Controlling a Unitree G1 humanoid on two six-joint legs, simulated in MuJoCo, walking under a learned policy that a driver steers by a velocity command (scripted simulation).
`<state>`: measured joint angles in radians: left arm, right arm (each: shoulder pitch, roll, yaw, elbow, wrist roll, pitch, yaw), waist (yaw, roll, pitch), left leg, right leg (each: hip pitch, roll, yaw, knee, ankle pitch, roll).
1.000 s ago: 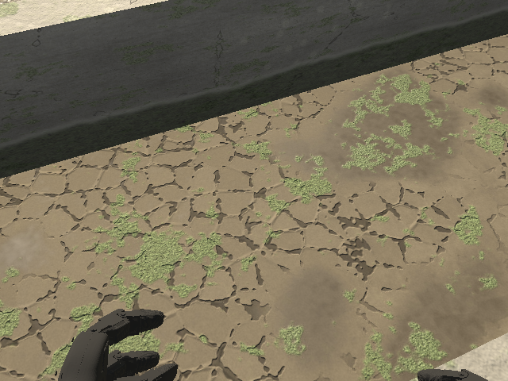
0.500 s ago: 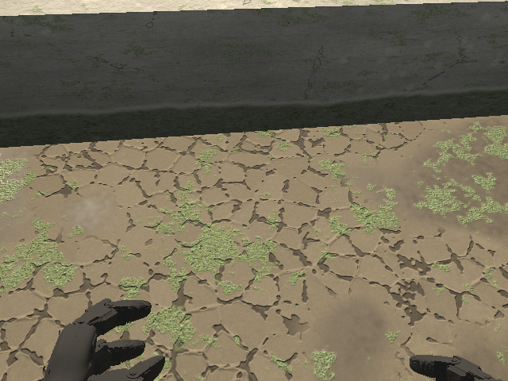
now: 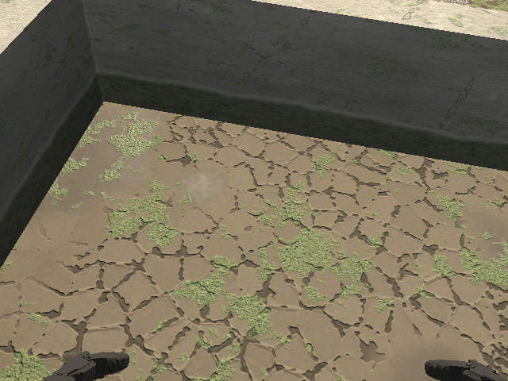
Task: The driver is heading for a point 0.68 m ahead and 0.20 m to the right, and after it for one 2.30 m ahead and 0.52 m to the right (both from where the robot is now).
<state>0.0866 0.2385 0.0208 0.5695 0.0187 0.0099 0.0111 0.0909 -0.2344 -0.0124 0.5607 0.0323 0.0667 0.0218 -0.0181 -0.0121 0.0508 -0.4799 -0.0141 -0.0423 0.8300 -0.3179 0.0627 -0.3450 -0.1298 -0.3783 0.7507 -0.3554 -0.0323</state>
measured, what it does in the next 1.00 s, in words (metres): steps on the spot, turning right: right foot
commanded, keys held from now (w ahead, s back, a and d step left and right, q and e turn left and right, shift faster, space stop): w+shift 0.02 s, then w+e+shift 0.96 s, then w+shift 0.02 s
